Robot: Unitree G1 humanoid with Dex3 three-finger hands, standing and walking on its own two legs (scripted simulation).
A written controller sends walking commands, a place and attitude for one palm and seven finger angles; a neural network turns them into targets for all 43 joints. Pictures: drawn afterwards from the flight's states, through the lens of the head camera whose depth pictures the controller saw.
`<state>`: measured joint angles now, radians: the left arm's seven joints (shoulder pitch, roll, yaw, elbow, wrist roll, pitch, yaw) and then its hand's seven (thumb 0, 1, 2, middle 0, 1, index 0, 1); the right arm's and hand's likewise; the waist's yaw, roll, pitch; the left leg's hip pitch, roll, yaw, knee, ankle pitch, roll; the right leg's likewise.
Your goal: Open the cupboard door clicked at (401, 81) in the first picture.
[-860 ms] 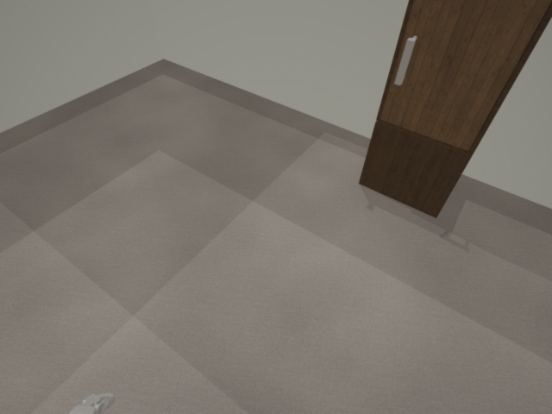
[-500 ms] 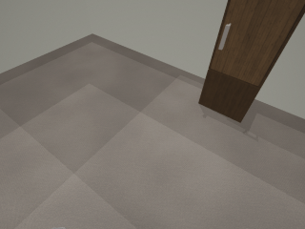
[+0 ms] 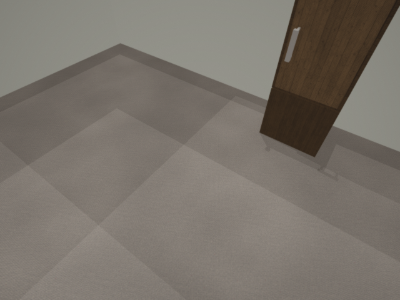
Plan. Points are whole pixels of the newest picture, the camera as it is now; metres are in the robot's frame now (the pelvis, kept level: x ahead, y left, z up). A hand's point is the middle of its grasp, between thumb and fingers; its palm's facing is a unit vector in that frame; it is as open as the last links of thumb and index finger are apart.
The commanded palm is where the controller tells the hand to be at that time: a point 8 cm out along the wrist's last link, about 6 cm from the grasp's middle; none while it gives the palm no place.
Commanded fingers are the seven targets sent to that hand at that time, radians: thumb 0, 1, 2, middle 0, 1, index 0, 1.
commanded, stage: look at it before walking up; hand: left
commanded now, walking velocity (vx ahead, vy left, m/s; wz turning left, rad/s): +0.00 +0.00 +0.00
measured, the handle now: (293, 44) +1.33 -0.42 -0.07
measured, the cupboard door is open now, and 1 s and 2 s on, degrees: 0 0 0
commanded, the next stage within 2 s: walk to a spot facing it in 0.58 s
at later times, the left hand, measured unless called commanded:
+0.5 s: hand out of the picture +0.08 +0.24 -0.15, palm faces -0.03 -0.94 -0.34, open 7.4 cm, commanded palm none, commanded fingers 0.00 0.90 0.90 -0.20 -0.30 -0.20 -0.30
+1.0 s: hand out of the picture +0.06 +0.19 -0.18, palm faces -0.09 -0.97 -0.21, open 7.4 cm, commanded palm none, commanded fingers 0.00 0.90 0.90 -0.20 -0.30 -0.20 -0.30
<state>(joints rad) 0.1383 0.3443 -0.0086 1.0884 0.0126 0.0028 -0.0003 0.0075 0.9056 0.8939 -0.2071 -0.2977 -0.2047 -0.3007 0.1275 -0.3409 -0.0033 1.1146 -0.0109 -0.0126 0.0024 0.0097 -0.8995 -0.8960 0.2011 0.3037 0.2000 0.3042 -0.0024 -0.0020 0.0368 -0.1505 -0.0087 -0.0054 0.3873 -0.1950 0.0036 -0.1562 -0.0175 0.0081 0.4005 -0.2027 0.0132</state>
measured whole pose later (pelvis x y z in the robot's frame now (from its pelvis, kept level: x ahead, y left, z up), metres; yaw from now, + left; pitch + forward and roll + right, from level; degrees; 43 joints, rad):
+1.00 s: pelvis +0.06 -0.01 -0.01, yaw -6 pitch -1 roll +1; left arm 0.33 0.23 0.01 1.09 0.02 0.02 -0.03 0.01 0.91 0.89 -0.20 -0.30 -0.20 -0.30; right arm 0.28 -0.22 -0.01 1.10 -0.02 -0.02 0.00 0.01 -0.90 -0.90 0.20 0.30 0.20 0.30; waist 0.01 -0.02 0.00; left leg -0.14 0.03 0.09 0.52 -0.37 -0.01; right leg -0.25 0.00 0.03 0.66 -0.41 -0.03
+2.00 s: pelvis +0.45 -0.08 -0.01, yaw -25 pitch +0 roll +2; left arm 0.15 0.18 0.08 0.96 0.04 0.02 -0.04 0.01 0.91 0.89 -0.20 -0.30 -0.20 -0.30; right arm 0.37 -0.17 -0.06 1.08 -0.03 -0.06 -0.01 0.01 -0.91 -0.90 0.20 0.30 0.20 0.30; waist -0.05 0.01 0.08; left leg -0.03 0.10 0.38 0.44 -0.38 -0.04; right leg -0.49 -0.11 -0.11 0.67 -0.22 -0.01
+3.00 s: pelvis +0.72 -0.27 -0.02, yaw -32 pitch -1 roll +0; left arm 0.14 0.14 0.05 1.04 0.02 -0.06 0.00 0.00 0.91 0.89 -0.20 -0.30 -0.20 -0.30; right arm 0.42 -0.12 -0.04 1.18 -0.01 -0.01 -0.01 0.01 -0.90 -0.90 0.20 0.30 0.20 0.30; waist -0.04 0.03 0.09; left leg -0.28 0.11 0.09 1.10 -0.49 0.00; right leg -0.34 -0.04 -0.17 0.60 -0.25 -0.06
